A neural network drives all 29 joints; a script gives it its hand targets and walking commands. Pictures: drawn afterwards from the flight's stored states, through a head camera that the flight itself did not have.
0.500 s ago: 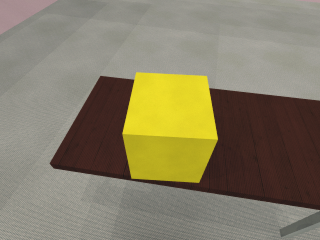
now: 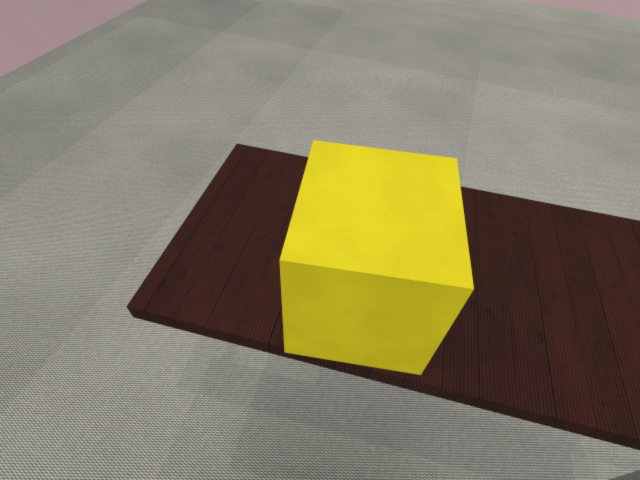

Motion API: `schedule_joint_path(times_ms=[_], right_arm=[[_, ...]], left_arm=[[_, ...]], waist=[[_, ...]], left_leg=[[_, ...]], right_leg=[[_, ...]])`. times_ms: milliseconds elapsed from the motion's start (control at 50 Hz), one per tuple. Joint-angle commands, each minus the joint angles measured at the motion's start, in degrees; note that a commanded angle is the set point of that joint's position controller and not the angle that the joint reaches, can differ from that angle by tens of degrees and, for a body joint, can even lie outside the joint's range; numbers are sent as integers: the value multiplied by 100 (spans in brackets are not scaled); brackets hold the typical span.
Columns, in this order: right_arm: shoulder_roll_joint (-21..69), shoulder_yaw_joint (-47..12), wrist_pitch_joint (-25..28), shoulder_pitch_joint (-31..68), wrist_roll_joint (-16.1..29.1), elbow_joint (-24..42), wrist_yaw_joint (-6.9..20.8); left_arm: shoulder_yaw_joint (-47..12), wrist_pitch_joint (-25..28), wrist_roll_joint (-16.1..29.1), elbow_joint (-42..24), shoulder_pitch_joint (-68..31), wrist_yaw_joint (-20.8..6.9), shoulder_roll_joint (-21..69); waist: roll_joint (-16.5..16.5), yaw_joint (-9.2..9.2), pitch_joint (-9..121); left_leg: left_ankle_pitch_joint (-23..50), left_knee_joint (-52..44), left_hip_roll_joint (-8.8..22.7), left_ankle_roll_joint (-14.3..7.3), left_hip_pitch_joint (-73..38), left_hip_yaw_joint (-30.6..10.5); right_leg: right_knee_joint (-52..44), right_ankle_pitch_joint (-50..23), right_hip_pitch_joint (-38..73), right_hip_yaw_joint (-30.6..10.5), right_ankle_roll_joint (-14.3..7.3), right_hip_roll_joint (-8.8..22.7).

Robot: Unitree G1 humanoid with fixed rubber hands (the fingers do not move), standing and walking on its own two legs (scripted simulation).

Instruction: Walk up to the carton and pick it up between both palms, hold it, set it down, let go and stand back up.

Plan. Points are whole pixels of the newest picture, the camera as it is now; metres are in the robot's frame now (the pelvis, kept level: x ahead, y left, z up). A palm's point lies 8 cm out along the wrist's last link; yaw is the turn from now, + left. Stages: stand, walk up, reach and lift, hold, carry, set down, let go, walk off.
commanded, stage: walk up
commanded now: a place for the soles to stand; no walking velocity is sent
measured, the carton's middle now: (367, 258) +0.48 -0.06 -0.05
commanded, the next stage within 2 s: none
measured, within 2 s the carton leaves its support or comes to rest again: neither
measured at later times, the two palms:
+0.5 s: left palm out of the picture -0.04 +0.28 -0.12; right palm out of the picture +0.10 -0.24 -0.10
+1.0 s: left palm out of the picture +0.14 +0.25 -0.11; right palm out of the picture +0.15 -0.28 -0.12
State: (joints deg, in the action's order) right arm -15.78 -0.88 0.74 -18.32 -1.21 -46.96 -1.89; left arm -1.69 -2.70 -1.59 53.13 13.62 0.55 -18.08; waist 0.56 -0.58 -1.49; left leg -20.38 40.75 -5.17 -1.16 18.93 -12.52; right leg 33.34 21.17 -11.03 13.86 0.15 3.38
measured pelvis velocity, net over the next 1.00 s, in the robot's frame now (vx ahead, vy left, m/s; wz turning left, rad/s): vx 0.08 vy -0.01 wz -0.06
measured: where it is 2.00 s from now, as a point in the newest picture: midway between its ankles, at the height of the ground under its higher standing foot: outside the picture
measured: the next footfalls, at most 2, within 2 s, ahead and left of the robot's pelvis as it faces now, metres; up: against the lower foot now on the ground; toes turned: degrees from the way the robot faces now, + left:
left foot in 0.52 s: +0.13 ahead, +0.14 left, +0.00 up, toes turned -1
right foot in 0.88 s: +0.12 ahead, -0.12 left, +0.00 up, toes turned -14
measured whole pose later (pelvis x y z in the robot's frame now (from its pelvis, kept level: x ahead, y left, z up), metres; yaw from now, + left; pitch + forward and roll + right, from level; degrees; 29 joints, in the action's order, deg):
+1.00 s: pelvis +0.08 -0.01 +0.01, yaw -3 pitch -1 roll +0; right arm -16.8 -1.7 -1.9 -10.8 -1.1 -49.9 -2.7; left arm -0.6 -0.6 -0.4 51.2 14.7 0.9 -14.8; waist 1.5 -0.6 -3.6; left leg -29.2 43.1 1.7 0.1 17.8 0.5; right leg 33.9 17.0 -15.7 0.7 -1.5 -0.2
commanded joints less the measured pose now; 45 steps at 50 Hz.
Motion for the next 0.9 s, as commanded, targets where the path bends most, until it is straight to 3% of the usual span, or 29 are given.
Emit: schedule_joint_path(times_ms=[0,20,60,120,140,180,240,260,280,300,320,360,400,440,480,500,520,540,560,580,600,640,680,720,740,780,820,860,880], right_arm=[[-734,162,93,-470,-50,211,-24],[-784,173,115,-467,5,212,-47],[-781,167,91,-340,35,215,-81],[-575,79,85,4,74,217,-70],[-486,35,123,-22,59,174,-48],[-450,25,120,-275,32,62,-9],[-500,8,75,-332,56,-40,-16],[-637,82,102,-419,-59,-101,51],[-589,75,100,-242,-84,-78,87],[-548,82,73,-23,-112,-20,117],[-513,39,68,105,-149,70,131],[-446,12,155,111,-161,123,171],[-291,13,260,207,-177,77,236],[-254,74,305,-95,-175,-30,228],[-239,70,274,-499,-57,-201,168],[-437,148,256,-666,-53,-245,123],[-685,201,216,-812,-23,-237,60],[-867,198,170,-727,4,-179,-4],[-945,227,95,-587,-25,-120,-63],[-864,195,67,-482,-31,-125,-109],[-838,175,31,-262,-71,-86,-122],[-812,158,94,-103,-66,-23,-130],[-728,111,157,7,-115,-61,-120],[-712,96,122,343,-136,-46,-103],[-702,64,73,404,-104,4,-108],[-879,113,-8,437,-46,-16,-116],[-1012,123,-87,489,35,-47,-90],[-855,73,-137,453,58,-57,-73],[-547,5,-164,319,53,-27,-46]], left_arm=[[70,-59,49,-301,-113,-23,-351],[60,-64,103,-294,34,-56,-358],[19,-27,106,-252,149,-52,-318],[18,133,117,-13,523,-13,-392],[18,188,88,25,569,33,-451],[12,207,49,37,380,40,-593],[-22,188,8,63,89,10,-537],[83,237,-78,97,435,-22,-637],[132,219,-52,184,673,-2,-738],[146,221,-38,309,1010,29,-837],[178,226,-19,324,961,57,-866],[190,302,-23,369,894,37,-820],[206,391,-32,450,978,2,-716],[172,441,-22,455,908,-41,-751],[137,423,-14,354,620,-98,-580],[87,393,-35,276,693,-133,-469],[55,306,-58,236,988,-150,-268],[38,185,-50,227,1288,-108,-260],[70,60,-16,269,1482,-56,-289],[60,21,-4,193,1415,-9,-305],[72,53,-12,111,1301,15,-323],[84,135,-20,123,1287,13,-198],[114,161,-35,174,1421,7,-202],[127,164,10,54,1252,12,-88],[142,163,-11,3,1141,22,-133],[169,157,23,-69,936,62,-97],[190,214,61,-114,946,86,-114],[316,238,40,-184,963,91,-469],[382,260,93,-269,856,96,-732]], waist=[[463,108,-241],[746,52,-218],[819,-33,-65],[734,-266,469],[595,-228,643],[340,-22,729],[-263,112,60],[-288,32,264],[-501,-86,-307],[-734,-249,-673],[-793,-248,-1153],[-686,-225,-1463],[-333,-235,-1235],[-314,24,-757],[-239,298,-346],[-14,319,-56],[473,334,3],[902,297,22],[903,312,-162],[926,245,-362],[938,219,-544],[612,76,-283],[527,-20,185],[803,-123,361],[732,-105,321],[831,-112,185],[619,-158,88],[13,-129,156],[-602,-35,344]], left_leg=[[1677,-1493,943,-437,525,-1512],[1717,-1828,1110,-634,458,-2290],[1630,-1976,1155,-751,449,-2420],[2541,-1599,836,-346,-111,-1313],[3103,-1322,733,-262,-198,-972],[2879,-1168,608,-145,-112,-650],[2133,-1235,562,-158,-47,-470],[488,-1173,422,-246,269,-405],[-460,-893,245,-165,1000,-152],[-464,-451,126,-43,1439,200],[-440,-279,293,31,1809,451],[-482,-104,482,21,1548,539],[74,-407,567,-31,1009,802],[619,-778,479,-77,220,1021],[1612,-1076,520,-113,-937,855],[2078,-1186,750,-202,-1494,476],[1721,-1736,1415,-346,-1588,-514],[807,-2364,2024,-595,-1341,-1518],[-130,-2523,2393,-1001,-949,-1962],[-389,-2631,2454,-1114,-780,-2036],[-15,-2623,2362,-1133,-736,-1637],[1522,-2347,2125,-875,-835,-770],[2860,-1994,2002,-819,-840,-262],[3256,-1692,1793,-777,-714,282],[3352,-1615,1821,-769,-700,328],[3276,-1453,1816,-763,-370,552],[2539,-1299,1764,-586,-142,566],[1936,-819,1481,-326,182,773],[1034,-186,926,-75,298,1137]], right_leg=[[-35,324,127,-647,-290,137],[95,405,74,-878,-165,-79],[-188,478,238,-1062,-157,-128],[-810,-617,766,-1177,-220,170],[-906,-1209,983,-1253,-247,295],[-998,-1487,1105,-1305,-335,402],[-1219,-1003,556,-1264,-425,498],[-1312,641,928,-1438,-532,434],[-1758,1621,934,-1935,-639,719],[-2243,2263,933,-2465,-861,1237],[-2574,2513,745,-2842,-1031,1691],[-2717,2208,210,-3015,-1176,1833],[-2276,1188,216,-2501,-1062,1556],[-1648,-171,224,-1889,-929,1156],[-758,-1355,-382,-1133,-545,534],[-124,-1130,-777,-858,-339,208],[421,130,-1044,-848,-83,-143],[969,1491,-1120,-1274,14,-251],[1394,1864,-1090,-1420,44,-206],[1693,1815,-1269,-1579,23,-88],[1687,1732,-1437,-1619,21,-52],[1563,1162,-1355,-1793,-49,3],[1530,712,-952,-1690,25,-91],[1196,528,-624,-1461,74,-242],[1036,363,-661,-1385,98,-302],[687,-141,-411,-1138,83,-344],[-275,-1283,29,-1093,34,-380],[-431,-2285,485,-1656,-140,-17],[-845,-2840,506,-2517,-420,655]])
